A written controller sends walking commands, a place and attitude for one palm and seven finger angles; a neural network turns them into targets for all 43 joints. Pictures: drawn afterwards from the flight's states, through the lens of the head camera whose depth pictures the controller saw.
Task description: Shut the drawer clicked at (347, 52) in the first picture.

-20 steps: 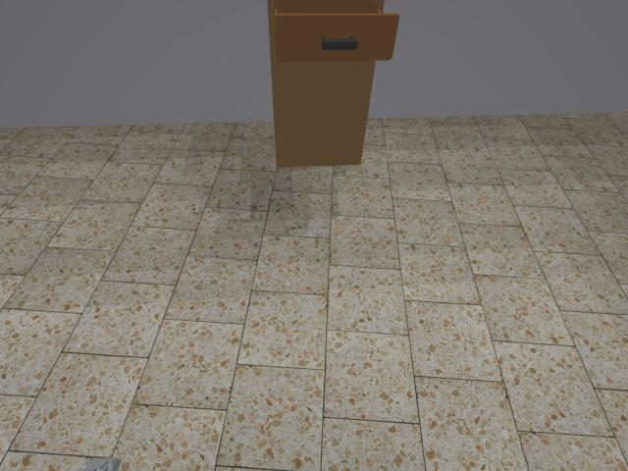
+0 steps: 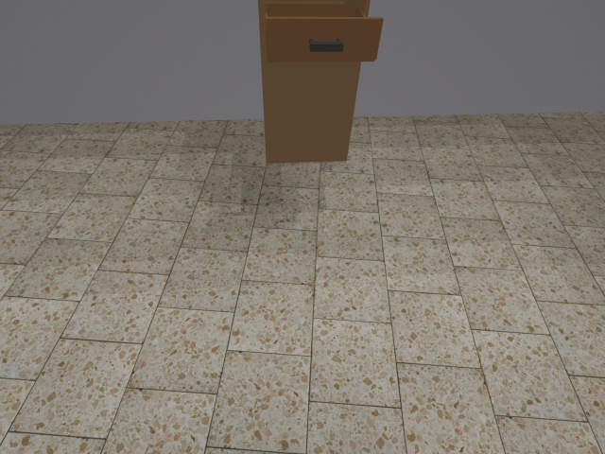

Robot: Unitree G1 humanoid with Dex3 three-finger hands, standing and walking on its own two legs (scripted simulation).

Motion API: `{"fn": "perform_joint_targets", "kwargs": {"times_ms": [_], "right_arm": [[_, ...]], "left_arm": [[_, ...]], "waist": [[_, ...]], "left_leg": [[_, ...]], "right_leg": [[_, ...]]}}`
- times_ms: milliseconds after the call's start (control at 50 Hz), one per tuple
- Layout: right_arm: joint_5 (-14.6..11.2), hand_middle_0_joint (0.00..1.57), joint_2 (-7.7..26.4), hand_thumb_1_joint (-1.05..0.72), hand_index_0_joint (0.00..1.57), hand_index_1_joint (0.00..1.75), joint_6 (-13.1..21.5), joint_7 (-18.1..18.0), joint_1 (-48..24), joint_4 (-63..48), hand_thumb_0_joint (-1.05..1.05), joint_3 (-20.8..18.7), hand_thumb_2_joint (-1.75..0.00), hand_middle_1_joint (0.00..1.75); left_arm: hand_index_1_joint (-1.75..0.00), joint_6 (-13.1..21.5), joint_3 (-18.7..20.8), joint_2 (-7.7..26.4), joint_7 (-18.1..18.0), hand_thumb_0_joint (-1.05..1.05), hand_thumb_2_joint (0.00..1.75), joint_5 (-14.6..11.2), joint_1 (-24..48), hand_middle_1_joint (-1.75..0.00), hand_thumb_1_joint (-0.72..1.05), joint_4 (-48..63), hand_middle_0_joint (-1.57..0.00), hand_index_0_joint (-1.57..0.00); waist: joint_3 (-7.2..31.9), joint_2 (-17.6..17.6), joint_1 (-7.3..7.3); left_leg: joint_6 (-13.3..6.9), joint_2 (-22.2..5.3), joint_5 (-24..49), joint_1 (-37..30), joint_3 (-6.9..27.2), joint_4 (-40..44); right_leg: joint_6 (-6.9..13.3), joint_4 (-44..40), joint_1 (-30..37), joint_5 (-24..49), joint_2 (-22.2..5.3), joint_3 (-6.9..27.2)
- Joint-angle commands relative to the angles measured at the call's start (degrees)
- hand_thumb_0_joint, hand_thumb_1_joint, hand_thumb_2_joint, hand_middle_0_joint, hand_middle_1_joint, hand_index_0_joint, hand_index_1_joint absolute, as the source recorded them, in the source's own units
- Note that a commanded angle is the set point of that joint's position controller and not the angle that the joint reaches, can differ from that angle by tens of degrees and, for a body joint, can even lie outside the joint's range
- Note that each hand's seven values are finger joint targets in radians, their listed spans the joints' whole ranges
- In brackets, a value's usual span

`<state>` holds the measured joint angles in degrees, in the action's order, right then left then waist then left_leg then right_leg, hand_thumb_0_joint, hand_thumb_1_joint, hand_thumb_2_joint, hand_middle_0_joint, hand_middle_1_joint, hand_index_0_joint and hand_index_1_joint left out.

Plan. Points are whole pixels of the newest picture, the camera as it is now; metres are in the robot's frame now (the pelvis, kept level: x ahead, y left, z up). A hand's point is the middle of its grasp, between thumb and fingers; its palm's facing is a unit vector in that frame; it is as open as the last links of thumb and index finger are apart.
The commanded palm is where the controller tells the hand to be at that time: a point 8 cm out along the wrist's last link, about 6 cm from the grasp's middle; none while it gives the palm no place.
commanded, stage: stand and wait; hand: left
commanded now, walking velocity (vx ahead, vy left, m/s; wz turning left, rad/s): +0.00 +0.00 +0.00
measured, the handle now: (325, 43) +1.39 +0.01 -0.01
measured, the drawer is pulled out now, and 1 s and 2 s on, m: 0.30 0.30 0.30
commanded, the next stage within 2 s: look at it before walking up in 0.42 s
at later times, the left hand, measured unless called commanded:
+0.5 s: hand out of the picture +0.07 +0.24 -0.15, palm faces -0.03 -0.94 -0.34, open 7.4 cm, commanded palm none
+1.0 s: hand out of the picture +0.06 +0.23 -0.15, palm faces -0.03 -0.94 -0.33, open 7.4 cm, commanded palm none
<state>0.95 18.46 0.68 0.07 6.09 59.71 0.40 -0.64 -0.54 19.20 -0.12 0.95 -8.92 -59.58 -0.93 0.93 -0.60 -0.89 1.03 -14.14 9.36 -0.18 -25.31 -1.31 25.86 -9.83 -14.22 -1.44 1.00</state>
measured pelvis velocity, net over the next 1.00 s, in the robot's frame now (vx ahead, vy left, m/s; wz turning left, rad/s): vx -0.01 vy -0.01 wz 0.00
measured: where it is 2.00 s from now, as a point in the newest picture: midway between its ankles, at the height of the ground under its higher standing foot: outside the picture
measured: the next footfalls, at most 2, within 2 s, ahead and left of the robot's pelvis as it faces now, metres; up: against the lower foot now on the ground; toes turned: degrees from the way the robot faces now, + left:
left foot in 1.94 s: +0.40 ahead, +0.05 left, +0.00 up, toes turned -6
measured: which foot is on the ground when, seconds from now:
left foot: down 0.00-1.00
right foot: down 0.00-1.00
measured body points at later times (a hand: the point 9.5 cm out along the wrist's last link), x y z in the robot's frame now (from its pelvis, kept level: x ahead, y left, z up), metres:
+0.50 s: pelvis -0.01 -0.01 +0.00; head -0.01 -0.01 +0.45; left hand +0.07 +0.29 -0.13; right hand +0.07 -0.30 -0.13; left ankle +0.00 +0.11 -0.74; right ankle +0.00 -0.13 -0.74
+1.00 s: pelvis -0.01 -0.01 +0.00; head +0.00 -0.01 +0.45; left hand +0.06 +0.28 -0.13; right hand +0.07 -0.31 -0.13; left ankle +0.00 +0.11 -0.74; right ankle +0.00 -0.13 -0.74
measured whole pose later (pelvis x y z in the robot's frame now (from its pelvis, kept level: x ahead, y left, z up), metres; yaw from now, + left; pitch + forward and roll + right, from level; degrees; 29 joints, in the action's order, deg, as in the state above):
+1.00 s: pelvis -0.01 -0.01 +0.00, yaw +0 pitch -2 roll +0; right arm 0.6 18.9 0.7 0.1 7.3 63.7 0.5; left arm 0.0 -0.3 19.5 -0.1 0.9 -8.8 -62.5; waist -1.5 0.6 -0.3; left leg 0.4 -0.3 -11.6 7.9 0.1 -21.4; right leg -0.1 22.3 -8.7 -11.8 -0.2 0.7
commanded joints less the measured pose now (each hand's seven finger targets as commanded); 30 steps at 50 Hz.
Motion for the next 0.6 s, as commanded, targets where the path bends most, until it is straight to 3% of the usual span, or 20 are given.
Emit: {"fn": "perform_joint_targets", "kwargs": {"times_ms": [0,580], "right_arm": [[-0.33,0.20,12.23,-0.90,0.20,0.30,1.42,-0.85,-3.14,-3.11,0.00,-2.76,-0.90,0.30],[-0.47,0.20,12.36,-0.90,0.20,0.30,1.36,-0.70,-1.58,0.20,0.00,-2.37,-0.90,0.30]], "left_arm": [[-0.30,1.84,2.56,11.80,-0.60,0.00,0.90,-0.27,2.93,-0.30,0.90,3.52,-0.20,-0.20],[-0.30,2.06,2.38,12.01,-0.55,0.00,0.90,-0.26,3.12,-0.30,0.90,1.31,-0.20,-0.20]], "waist": [[3.12,-1.49,0.56],[1.84,-0.86,0.43]], "left_leg": [[-1.47,-7.16,8.05,0.09,5.58,5.19],[-0.84,-7.72,7.18,-0.47,5.71,7.24]], "right_leg": [[3.07,-4.43,0.56,7.56,-5.06,4.73],[3.10,-6.95,0.26,6.31,-5.12,5.65]]}}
